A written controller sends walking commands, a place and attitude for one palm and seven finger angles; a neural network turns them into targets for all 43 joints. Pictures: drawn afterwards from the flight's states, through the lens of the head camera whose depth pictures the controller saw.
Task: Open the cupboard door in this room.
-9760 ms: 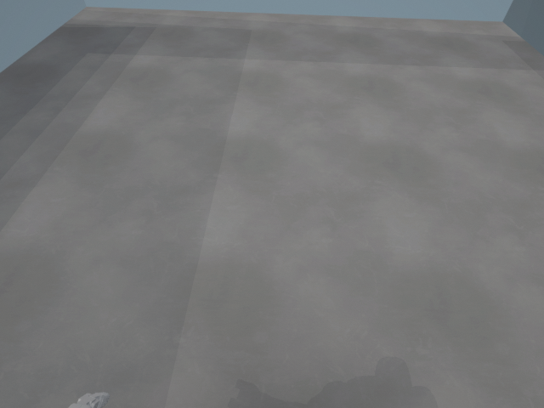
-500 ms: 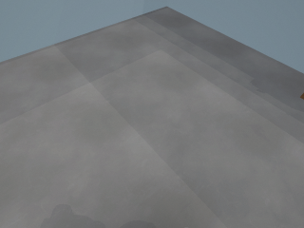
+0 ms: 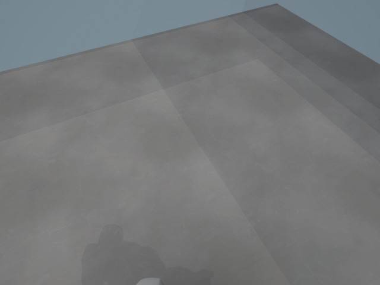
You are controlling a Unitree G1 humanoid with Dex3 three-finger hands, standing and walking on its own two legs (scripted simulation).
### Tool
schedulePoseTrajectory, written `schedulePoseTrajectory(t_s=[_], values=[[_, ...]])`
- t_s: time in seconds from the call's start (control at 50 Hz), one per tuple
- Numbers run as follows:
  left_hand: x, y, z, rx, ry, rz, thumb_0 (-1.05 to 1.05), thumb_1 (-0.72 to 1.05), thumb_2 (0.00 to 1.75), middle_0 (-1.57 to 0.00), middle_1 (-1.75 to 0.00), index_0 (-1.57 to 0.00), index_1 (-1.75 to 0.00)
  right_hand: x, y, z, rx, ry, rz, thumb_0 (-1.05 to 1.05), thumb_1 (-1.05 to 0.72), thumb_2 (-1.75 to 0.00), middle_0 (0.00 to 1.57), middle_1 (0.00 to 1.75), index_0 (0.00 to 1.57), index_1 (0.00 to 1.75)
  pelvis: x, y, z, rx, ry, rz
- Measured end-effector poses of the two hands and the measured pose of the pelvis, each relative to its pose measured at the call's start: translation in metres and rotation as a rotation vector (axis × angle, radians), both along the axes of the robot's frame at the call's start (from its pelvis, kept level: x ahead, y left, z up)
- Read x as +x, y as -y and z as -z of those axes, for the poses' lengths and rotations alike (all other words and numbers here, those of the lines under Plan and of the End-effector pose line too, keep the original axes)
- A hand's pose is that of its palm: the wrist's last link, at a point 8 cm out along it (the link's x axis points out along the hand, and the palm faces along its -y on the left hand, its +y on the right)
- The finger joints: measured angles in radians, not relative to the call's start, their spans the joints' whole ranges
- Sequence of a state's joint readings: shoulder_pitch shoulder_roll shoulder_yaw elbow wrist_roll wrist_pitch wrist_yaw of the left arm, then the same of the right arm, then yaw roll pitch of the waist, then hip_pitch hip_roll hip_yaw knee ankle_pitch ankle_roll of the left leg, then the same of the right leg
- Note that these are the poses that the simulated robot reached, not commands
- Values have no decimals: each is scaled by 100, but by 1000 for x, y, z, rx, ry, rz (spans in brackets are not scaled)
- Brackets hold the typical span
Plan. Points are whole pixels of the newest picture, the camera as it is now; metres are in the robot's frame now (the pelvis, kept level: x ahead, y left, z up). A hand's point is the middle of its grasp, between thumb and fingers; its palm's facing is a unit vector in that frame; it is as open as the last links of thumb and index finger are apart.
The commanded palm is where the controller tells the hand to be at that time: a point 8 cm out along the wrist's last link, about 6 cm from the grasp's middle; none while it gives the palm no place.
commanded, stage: turn or walk to find it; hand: left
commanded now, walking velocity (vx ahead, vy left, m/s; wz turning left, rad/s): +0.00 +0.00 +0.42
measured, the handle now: out of the picture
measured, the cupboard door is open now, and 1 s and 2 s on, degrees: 0 0 0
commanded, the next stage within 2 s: none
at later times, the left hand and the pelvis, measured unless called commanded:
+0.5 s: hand out of the picture +0.07 +0.23 -0.15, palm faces +0.18 -0.95 -0.26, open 7.4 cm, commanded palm none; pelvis -0.01 +0.01 +0.00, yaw +10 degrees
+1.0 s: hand out of the picture -0.09 +0.20 -0.17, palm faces +0.43 -0.87 -0.24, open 7.4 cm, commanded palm none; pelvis -0.04 +0.00 -0.01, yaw +25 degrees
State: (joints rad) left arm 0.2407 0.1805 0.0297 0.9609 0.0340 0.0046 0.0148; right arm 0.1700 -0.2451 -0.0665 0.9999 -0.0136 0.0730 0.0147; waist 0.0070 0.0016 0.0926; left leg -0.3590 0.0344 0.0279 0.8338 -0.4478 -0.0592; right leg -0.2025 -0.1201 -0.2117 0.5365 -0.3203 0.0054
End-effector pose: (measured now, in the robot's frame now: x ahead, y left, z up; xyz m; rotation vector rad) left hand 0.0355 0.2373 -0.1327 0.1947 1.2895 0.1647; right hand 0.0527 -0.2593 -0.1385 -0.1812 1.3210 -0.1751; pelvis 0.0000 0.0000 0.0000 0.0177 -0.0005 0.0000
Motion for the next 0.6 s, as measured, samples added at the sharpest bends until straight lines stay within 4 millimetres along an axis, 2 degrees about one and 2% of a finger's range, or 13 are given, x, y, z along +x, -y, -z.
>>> schedulePoseTrajectory(t_s=[0.08,0.14,0.2,0.3,0.4,0.5,0.56,0.6], values=[[-28,-29,21,-15,-51,-73,0,90,90,-21,-30,-20,-30,32,-22,-3,-34,70,-78,1,-91,-90,20,30,20,30,0,-19,11,-20,-1,-40],[-40,-47,24,-6,-96,-106,0,91,90,-21,-30,-20,-30,49,-40,-12,-41,122,-115,1,-91,-90,20,30,20,30,-2,-28,9,-19,3,-45],[-40,-58,17,-3,-90,-125,0,91,90,-20,-30,-20,-30,55,-53,-21,-41,143,-139,0,-91,-90,20,30,20,30,-2,-34,2,-32,1,-66],[-24,-66,4,8,-9,-138,0,91,90,-20,-30,-19,-30,56,-66,-25,-17,143,-166,0,-90,-90,20,30,20,30,-4,-37,-6,-37,0,-100],[-4,-60,-6,23,67,-140,0,91,90,-20,-30,-19,-30,46,-64,-18,11,121,-167,0,-90,-90,20,30,20,30,-6,-30,-6,-27,1,-136],[14,-40,-14,39,138,-134,0,91,90,-20,-30,-19,-30,30,-45,-3,36,74,-160,0,-90,-90,20,30,20,30,-8,-14,-2,-13,2,-173],[16,-24,-16,60,180,-136,0,91,90,-20,-30,-19,-30,24,-29,12,54,49,-158,0,-90,-90,20,30,20,30,-9,1,5,1,2,-197],[9,-13,-20,66,189,-146,0,91,90,-20,-30,-20,-30,22,-19,16,57,28,-165,1,-90,-90,20,30,20,30,-11,7,5,0,11,-222]])
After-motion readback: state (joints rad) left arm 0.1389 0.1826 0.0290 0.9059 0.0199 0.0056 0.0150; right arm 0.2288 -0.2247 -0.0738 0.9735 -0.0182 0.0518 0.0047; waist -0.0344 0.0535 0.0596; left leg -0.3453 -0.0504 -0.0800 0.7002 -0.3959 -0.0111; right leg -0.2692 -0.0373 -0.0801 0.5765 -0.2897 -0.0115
